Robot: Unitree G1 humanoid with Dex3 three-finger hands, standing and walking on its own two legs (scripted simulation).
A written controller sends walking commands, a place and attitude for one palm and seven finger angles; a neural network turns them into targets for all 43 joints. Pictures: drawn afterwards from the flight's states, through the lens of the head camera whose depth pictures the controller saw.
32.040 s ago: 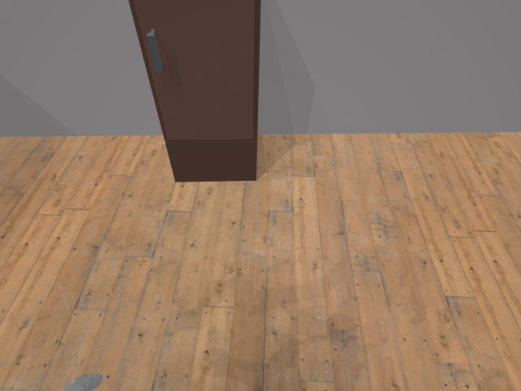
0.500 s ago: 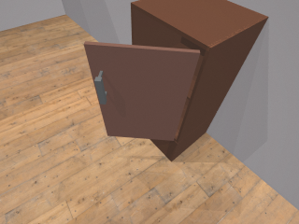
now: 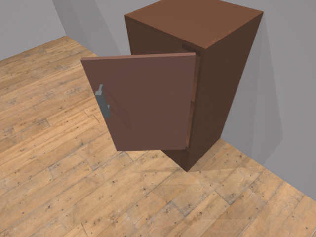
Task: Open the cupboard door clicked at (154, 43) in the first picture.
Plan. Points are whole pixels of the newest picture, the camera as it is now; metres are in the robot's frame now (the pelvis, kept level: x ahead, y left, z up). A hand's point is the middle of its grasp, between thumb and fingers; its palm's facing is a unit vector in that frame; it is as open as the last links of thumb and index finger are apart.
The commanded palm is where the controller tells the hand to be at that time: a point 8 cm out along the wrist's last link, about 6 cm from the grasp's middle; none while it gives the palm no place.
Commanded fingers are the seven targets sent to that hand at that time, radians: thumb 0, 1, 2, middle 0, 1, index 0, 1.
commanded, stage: look again from close up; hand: left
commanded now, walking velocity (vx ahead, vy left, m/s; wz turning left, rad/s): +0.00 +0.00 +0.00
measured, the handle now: (104, 101) +0.59 +0.26 -0.04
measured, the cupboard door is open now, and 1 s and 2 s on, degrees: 46 46 46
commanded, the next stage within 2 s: shuffle to correct the standing spot in 0.50 s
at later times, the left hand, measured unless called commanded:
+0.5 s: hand out of the picture +0.03 +0.15 -0.17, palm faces +0.01 -0.97 -0.22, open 7.3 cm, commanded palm none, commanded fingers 0.00 0.90 0.90 -0.20 -0.30 -0.20 -0.30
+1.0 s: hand out of the picture +0.04 +0.17 -0.19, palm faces +0.06 -0.98 -0.20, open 7.4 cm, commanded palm none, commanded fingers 0.00 0.90 0.90 -0.20 -0.30 -0.20 -0.30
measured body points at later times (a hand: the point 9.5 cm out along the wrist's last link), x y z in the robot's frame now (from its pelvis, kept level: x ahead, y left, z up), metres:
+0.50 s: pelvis +0.02 -0.03 +0.00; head +0.04 -0.04 +0.45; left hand +0.03 +0.20 -0.15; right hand +0.02 -0.24 -0.17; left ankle +0.00 +0.11 -0.74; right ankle +0.02 -0.11 -0.74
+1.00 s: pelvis +0.06 +0.00 -0.01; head +0.09 +0.00 +0.44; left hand +0.04 +0.22 -0.17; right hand +0.06 -0.23 -0.16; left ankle +0.01 +0.10 -0.74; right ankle +0.02 -0.11 -0.74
